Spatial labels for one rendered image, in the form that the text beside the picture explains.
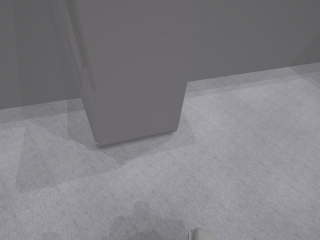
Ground fridge door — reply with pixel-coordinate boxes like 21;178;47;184
55;0;204;146

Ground handle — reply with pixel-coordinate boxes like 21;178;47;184
65;0;88;68

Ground robot right thigh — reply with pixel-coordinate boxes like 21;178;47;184
187;228;217;240

